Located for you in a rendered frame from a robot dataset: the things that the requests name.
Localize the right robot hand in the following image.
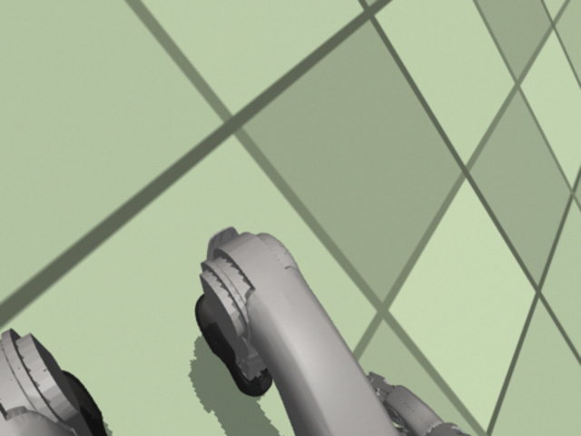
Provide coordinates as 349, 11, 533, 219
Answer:
367, 372, 444, 436

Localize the left robot foot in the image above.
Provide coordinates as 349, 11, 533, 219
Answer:
62, 371, 107, 436

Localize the right robot foot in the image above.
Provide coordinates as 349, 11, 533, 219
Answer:
195, 294, 272, 397

